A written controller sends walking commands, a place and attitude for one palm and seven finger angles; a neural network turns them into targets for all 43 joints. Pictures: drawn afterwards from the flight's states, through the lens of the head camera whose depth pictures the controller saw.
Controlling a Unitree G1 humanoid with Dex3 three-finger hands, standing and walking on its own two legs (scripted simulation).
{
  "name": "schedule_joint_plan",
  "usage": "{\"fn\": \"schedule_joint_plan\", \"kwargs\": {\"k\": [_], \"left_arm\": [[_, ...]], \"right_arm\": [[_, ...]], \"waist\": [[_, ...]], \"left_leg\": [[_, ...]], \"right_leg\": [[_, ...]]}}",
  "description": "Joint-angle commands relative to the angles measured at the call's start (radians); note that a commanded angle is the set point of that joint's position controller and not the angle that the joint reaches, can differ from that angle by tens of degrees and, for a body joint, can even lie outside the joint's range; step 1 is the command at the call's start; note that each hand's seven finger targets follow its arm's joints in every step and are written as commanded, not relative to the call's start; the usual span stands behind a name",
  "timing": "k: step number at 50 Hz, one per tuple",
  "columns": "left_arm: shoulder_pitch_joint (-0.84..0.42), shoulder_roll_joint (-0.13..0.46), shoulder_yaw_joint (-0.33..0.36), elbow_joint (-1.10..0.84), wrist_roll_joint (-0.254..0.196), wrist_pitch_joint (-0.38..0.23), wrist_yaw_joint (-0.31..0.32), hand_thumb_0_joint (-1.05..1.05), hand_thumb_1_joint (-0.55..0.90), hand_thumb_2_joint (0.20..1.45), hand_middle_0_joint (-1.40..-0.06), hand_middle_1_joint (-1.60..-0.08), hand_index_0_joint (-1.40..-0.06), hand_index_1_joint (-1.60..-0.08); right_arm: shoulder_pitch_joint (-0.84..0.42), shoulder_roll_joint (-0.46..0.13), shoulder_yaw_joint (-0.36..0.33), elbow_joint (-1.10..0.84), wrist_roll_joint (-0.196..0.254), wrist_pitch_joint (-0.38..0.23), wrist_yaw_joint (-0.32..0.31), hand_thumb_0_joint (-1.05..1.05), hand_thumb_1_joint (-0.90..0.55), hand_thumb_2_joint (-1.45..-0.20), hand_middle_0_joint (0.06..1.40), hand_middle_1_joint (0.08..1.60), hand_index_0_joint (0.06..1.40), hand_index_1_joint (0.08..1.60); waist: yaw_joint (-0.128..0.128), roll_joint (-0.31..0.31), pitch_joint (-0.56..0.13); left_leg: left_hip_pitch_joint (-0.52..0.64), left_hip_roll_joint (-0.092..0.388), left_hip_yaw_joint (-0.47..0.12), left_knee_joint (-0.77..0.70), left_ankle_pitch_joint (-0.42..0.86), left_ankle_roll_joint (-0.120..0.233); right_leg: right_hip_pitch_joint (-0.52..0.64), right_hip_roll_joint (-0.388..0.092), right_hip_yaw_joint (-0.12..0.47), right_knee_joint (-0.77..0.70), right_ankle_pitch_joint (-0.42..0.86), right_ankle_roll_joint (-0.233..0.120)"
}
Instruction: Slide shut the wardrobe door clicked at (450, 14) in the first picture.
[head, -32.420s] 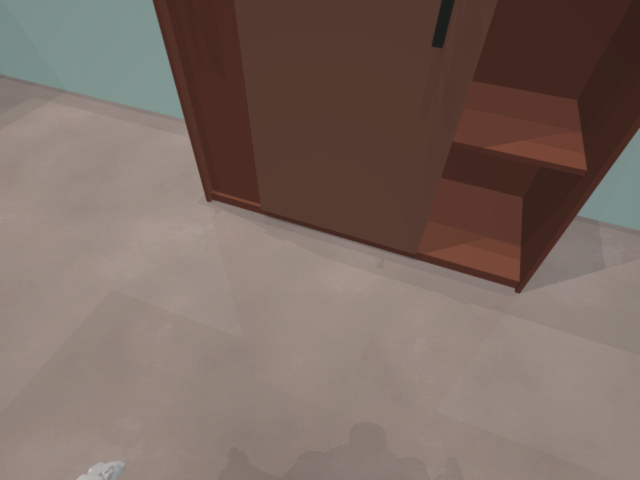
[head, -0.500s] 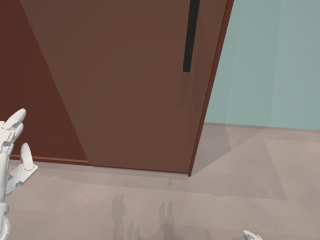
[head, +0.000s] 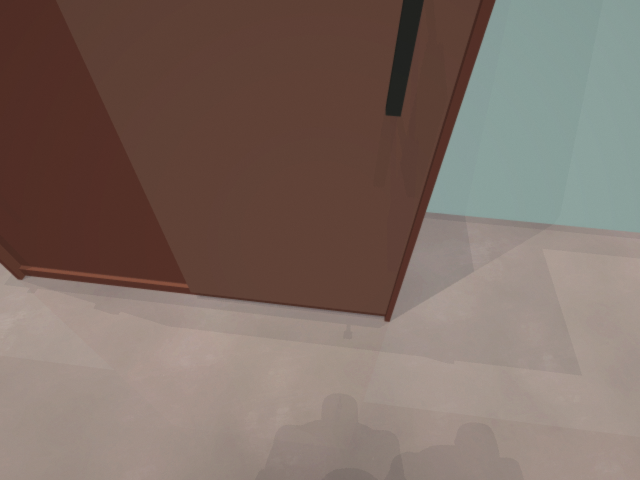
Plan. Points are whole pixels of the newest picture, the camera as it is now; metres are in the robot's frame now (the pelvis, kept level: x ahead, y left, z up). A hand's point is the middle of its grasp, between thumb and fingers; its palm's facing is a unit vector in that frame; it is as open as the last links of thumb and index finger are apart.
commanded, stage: let the arm hang, fingers relaxed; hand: left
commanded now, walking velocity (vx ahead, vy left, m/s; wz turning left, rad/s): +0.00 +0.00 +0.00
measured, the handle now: (406, 30) +0.71 -0.09 +0.22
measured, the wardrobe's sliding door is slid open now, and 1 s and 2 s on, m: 0.00 0.00 0.00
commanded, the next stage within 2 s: look to check the result in 0.56 s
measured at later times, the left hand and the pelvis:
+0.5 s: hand out of the picture +0.07 +0.21 -0.16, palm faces -0.02 -0.97 -0.23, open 7.4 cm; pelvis +0.01 +0.01 +0.00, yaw -1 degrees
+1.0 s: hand out of the picture +0.08 +0.23 -0.16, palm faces -0.03 -0.95 -0.31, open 7.4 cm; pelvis +0.03 +0.00 +0.01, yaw -1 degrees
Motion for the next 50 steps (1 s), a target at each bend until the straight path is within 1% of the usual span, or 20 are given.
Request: {"fn": "schedule_joint_plan", "kwargs": {"k": [1, 5, 6, 7, 10, 13, 16, 17, 18, 20, 23, 25, 28, 32, 38, 40, 44, 45, 47, 50], "left_arm": [[-0.038, 0.107, 0.015, -0.033, -0.008, -0.039, 0.013, 0.000, 0.900, 0.900, -0.200, -0.300, -0.200, -0.300], [-0.042, 0.105, 0.014, -0.013, -0.008, -0.041, 0.017, 0.000, 0.900, 0.900, -0.200, -0.300, -0.200, -0.300], [-0.048, 0.105, 0.015, -0.010, -0.008, -0.041, 0.018, 0.000, 0.900, 0.900, -0.200, -0.300, -0.200, -0.300], [-0.056, 0.102, 0.014, -0.010, -0.008, -0.040, 0.019, 0.000, 0.900, 0.900, -0.200, -0.300, -0.200, -0.300], [-0.071, 0.106, 0.017, -0.011, -0.007, -0.038, 0.019, 0.000, 0.900, 0.900, -0.200, -0.300, -0.200, -0.300], [-0.087, 0.111, 0.019, -0.015, -0.005, -0.037, 0.018, 0.000, 0.900, 0.900, -0.200, -0.300, -0.200, -0.300], [-0.106, 0.123, 0.023, -0.025, -0.004, -0.042, 0.017, 0.000, 0.900, 0.900, -0.200, -0.300, -0.200, -0.300], [-0.115, 0.125, 0.023, -0.026, -0.005, -0.043, 0.017, 0.000, 0.900, 0.900, -0.200, -0.300, -0.200, -0.300], [-0.120, 0.129, 0.025, -0.029, -0.004, -0.045, 0.016, 0.000, 0.900, 0.900, -0.200, -0.300, -0.200, -0.300], [-0.133, 0.136, 0.026, -0.033, -0.003, -0.045, 0.016, 0.000, 0.900, 0.900, -0.200, -0.300, -0.200, -0.300], [-0.148, 0.151, 0.029, -0.038, -0.004, -0.049, 0.014, 0.000, 0.900, 0.900, -0.200, -0.300, -0.200, -0.300], [-0.161, 0.161, 0.031, -0.042, -0.003, -0.051, 0.013, 0.000, 0.900, 0.900, -0.200, -0.300, -0.200, -0.300], [-0.167, 0.173, 0.030, -0.038, -0.004, -0.052, 0.011, 0.000, 0.900, 0.900, -0.200, -0.300, -0.200, -0.300], [-0.185, 0.196, 0.031, -0.037, -0.005, -0.054, 0.010, 0.000, 0.900, 0.900, -0.200, -0.300, -0.200, -0.300], [-0.202, 0.229, 0.029, -0.035, -0.006, -0.058, 0.009, 0.000, 0.900, 0.900, -0.200, -0.300, -0.200, -0.300], [-0.207, 0.236, 0.029, -0.034, -0.006, -0.059, 0.009, 0.000, 0.900, 0.900, -0.200, -0.300, -0.200, -0.300], [-0.212, 0.249, 0.029, -0.032, -0.006, -0.057, 0.008, 0.000, 0.900, 0.900, -0.200, -0.300, -0.200, -0.300], [-0.215, 0.251, 0.028, -0.031, -0.006, -0.058, 0.007, 0.000, 0.900, 0.900, -0.200, -0.300, -0.200, -0.300], [-0.223, 0.254, 0.027, -0.031, -0.007, -0.058, 0.007, 0.000, 0.900, 0.900, -0.200, -0.300, -0.200, -0.300], [-0.228, 0.263, 0.027, -0.033, -0.007, -0.060, 0.007, 0.000, 0.900, 0.900, -0.200, -0.300, -0.200, -0.300]], "right_arm": [[0.030, -0.114, -0.019, -0.013, 0.004, -0.026, -0.014, 0.000, -0.900, -0.900, 0.200, 0.300, 0.200, 0.300], [0.023, -0.115, -0.019, 0.006, 0.004, -0.030, -0.015, 0.000, -0.900, -0.900, 0.200, 0.300, 0.200, 0.300], [0.021, -0.116, -0.019, 0.008, 0.004, -0.030, -0.015, 0.000, -0.900, -0.900, 0.200, 0.300, 0.200, 0.300], [0.014, -0.118, -0.020, 0.012, 0.003, -0.029, -0.015, 0.000, -0.900, -0.900, 0.200, 0.300, 0.200, 0.300], [-0.002, -0.119, -0.020, 0.014, 0.001, -0.030, -0.013, 0.000, -0.900, -0.900, 0.200, 0.300, 0.200, 0.300], [-0.019, -0.130, -0.021, 0.011, -0.001, -0.029, -0.011, 0.000, -0.900, -0.900, 0.200, 0.300, 0.200, 0.300], [-0.033, -0.141, -0.024, 0.007, 0.000, -0.034, -0.009, 0.000, -0.900, -0.900, 0.200, 0.300, 0.200, 0.300], [-0.042, -0.146, -0.025, 0.007, 0.000, -0.034, -0.009, 0.000, -0.900, -0.900, 0.200, 0.300, 0.200, 0.300], [-0.049, -0.154, -0.025, 0.005, 0.000, -0.036, -0.009, 0.000, -0.900, -0.900, 0.200, 0.300, 0.200, 0.300], [-0.065, -0.161, -0.027, 0.003, -0.001, -0.038, -0.008, 0.000, -0.900, -0.900, 0.200, 0.300, 0.200, 0.300], [-0.082, -0.181, -0.028, 0.000, 0.001, -0.041, -0.007, 0.000, -0.900, -0.900, 0.200, 0.300, 0.200, 0.300], [-0.097, -0.192, -0.029, -0.002, 0.002, -0.044, -0.007, 0.000, -0.900, -0.900, 0.200, 0.300, 0.200, 0.300], [-0.116, -0.207, -0.030, -0.002, 0.003, -0.043, -0.006, 0.000, -0.900, -0.900, 0.200, 0.300, 0.200, 0.300], [-0.137, -0.230, -0.029, -0.001, 0.003, -0.042, -0.004, 0.000, -0.900, -0.900, 0.200, 0.300, 0.200, 0.300], [-0.161, -0.260, -0.029, -0.001, 0.005, -0.041, -0.002, 0.000, -0.900, -0.900, 0.200, 0.300, 0.200, 0.300], [-0.169, -0.265, -0.029, 0.000, 0.006, -0.041, -0.002, 0.000, -0.900, -0.900, 0.200, 0.300, 0.200, 0.300], [-0.186, -0.281, -0.026, -0.001, 0.007, -0.039, 0.000, 0.000, -0.900, -0.900, 0.200, 0.300, 0.200, 0.300], [-0.185, -0.281, -0.025, 0.001, 0.006, -0.040, 0.000, 0.000, -0.900, -0.900, 0.200, 0.300, 0.200, 0.300], [-0.193, -0.287, -0.026, 0.001, 0.006, -0.039, 0.000, 0.000, -0.900, -0.900, 0.200, 0.300, 0.200, 0.300], [-0.197, -0.295, -0.025, -0.001, 0.006, -0.040, 0.001, 0.000, -0.900, -0.900, 0.200, 0.300, 0.200, 0.300]], "waist": [[-0.009, 0.002, -0.020], [-0.006, -0.016, -0.026], [-0.007, -0.020, -0.022], [-0.006, 0.000, -0.003], [-0.004, 0.025, 0.010], [-0.003, 0.010, 0.025], [-0.004, 0.016, -0.003], [-0.004, 0.010, 0.004], [-0.005, 0.003, -0.008], [-0.005, 0.020, -0.005], [-0.006, 0.004, -0.027], [-0.006, 0.007, -0.040], [-0.006, 0.011, -0.041], [-0.007, -0.004, -0.038], [-0.011, -0.002, -0.077], [-0.012, -0.007, -0.073], [-0.009, -0.004, -0.055], [-0.011, -0.006, -0.071], [-0.010, -0.011, -0.061], [-0.012, -0.002, -0.082]], "left_leg": [[0.028, 0.077, -0.093, -0.129, 0.011, 0.029], [0.046, 0.082, -0.090, -0.141, 0.056, 0.028], [0.045, 0.082, -0.093, -0.147, 0.053, 0.028], [0.035, 0.083, -0.096, -0.155, 0.039, 0.027], [0.020, 0.087, -0.105, -0.175, 0.012, 0.027], [0.012, 0.085, -0.109, -0.190, -0.023, 0.028], [0.029, 0.086, -0.108, -0.187, 0.021, 0.028], [0.028, 0.088, -0.107, -0.188, 0.017, 0.026], [0.038, 0.087, -0.108, -0.188, 0.031, 0.027], [0.049, 0.091, -0.109, -0.189, 0.053, 0.028], [0.069, 0.094, -0.107, -0.189, 0.082, 0.027], [0.086, 0.098, -0.107, -0.184, 0.128, 0.028], [0.102, 0.098, -0.105, -0.187, 0.123, 0.028], [0.116, 0.098, -0.106, -0.187, 0.129, 0.027], [0.146, 0.100, -0.101, -0.181, 0.154, 0.024], [0.150, 0.103, -0.100, -0.180, 0.170, 0.024], [0.150, 0.103, -0.102, -0.189, 0.153, 0.022], [0.156, 0.104, -0.102, -0.189, 0.160, 0.022], [0.153, 0.103, -0.101, -0.191, 0.156, 0.021], [0.166, 0.106, -0.099, -0.185, 0.184, 0.019]], "right_leg": [[-0.001, -0.123, 0.134, -0.130, -0.048, -0.012], [0.024, -0.126, 0.124, -0.120, 0.006, -0.010], [0.024, -0.125, 0.122, -0.118, 0.002, -0.009], [0.017, -0.123, 0.123, -0.119, -0.010, -0.008], [0.020, -0.120, 0.122, -0.115, -0.023, -0.007], [0.014, -0.118, 0.125, -0.118, -0.042, -0.004], [0.036, -0.123, 0.125, -0.111, 0.003, -0.002], [0.033, -0.122, 0.127, -0.115, -0.001, -0.002], [0.038, -0.123, 0.128, -0.114, 0.010, -0.002], [0.033, -0.124, 0.128, -0.111, 0.026, -0.003], [0.049, -0.126, 0.131, -0.112, 0.050, 0.000], [0.060, -0.129, 0.129, -0.106, 0.085, -0.001], [0.056, -0.133, 0.133, -0.119, 0.078, 0.000], [0.057, -0.137, 0.140, -0.131, 0.085, -0.001], [0.084, -0.145, 0.150, -0.140, 0.130, -0.005], [0.086, -0.147, 0.147, -0.140, 0.152, -0.004], [0.079, -0.145, 0.149, -0.154, 0.128, -0.004], [0.091, -0.149, 0.150, -0.152, 0.140, -0.004], [0.087, -0.149, 0.150, -0.158, 0.140, -0.004], [0.105, -0.152, 0.151, -0.152, 0.179, -0.005]]}}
